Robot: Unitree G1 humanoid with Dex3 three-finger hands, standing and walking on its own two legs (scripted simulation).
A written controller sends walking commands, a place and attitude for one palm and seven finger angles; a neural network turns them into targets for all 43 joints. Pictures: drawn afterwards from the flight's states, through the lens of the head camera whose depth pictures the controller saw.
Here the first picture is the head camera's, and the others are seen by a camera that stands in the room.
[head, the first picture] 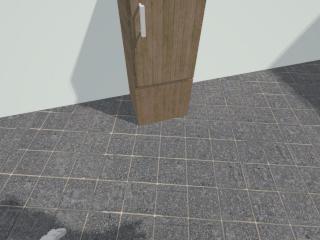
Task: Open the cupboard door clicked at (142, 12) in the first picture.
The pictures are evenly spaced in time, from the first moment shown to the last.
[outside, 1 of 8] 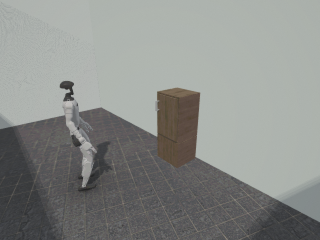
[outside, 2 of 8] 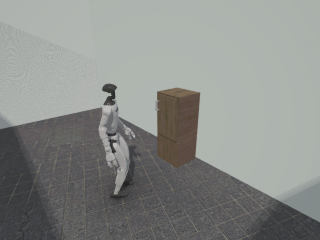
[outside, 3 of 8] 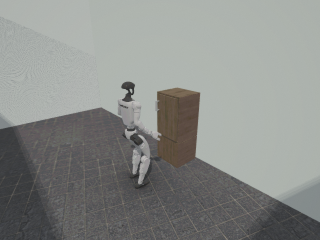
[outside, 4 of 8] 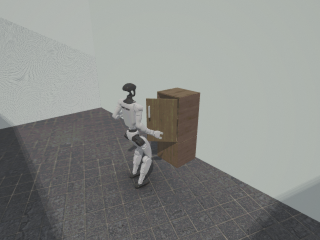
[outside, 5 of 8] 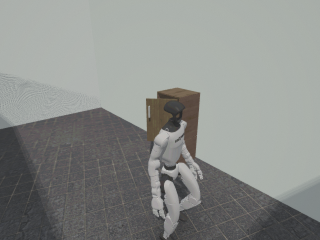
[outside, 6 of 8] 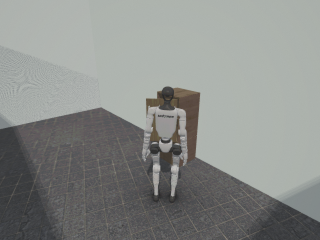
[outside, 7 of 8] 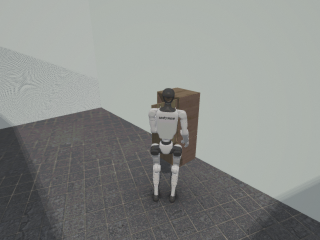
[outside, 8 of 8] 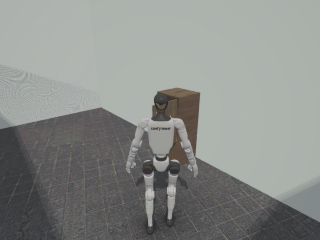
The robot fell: no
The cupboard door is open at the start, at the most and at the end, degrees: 0 92 91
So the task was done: yes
